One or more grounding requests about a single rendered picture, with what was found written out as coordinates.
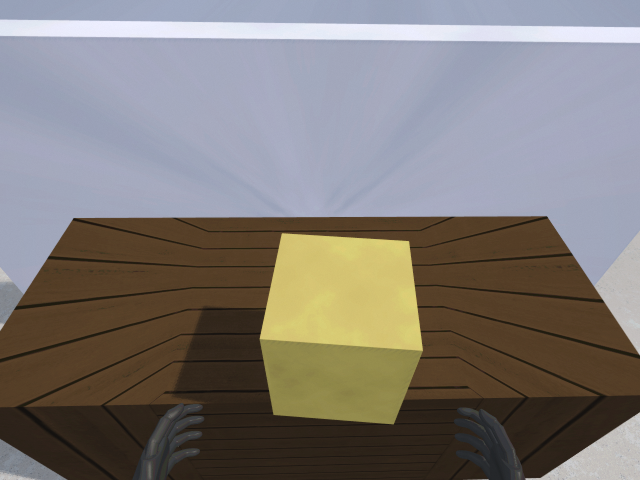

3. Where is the carton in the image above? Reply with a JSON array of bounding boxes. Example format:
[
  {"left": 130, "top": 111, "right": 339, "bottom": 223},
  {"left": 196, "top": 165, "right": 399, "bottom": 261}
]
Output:
[{"left": 260, "top": 233, "right": 423, "bottom": 424}]

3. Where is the left robot hand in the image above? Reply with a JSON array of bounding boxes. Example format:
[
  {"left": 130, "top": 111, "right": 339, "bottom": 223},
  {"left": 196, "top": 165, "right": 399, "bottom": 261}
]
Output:
[{"left": 132, "top": 403, "right": 204, "bottom": 480}]

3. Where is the pedestal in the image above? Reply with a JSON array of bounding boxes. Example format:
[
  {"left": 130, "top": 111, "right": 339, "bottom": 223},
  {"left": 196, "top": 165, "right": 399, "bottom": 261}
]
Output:
[{"left": 0, "top": 216, "right": 640, "bottom": 480}]

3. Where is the right robot hand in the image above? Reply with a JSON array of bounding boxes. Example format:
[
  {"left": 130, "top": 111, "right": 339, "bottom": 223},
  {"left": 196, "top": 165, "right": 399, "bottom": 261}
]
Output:
[{"left": 454, "top": 407, "right": 526, "bottom": 480}]

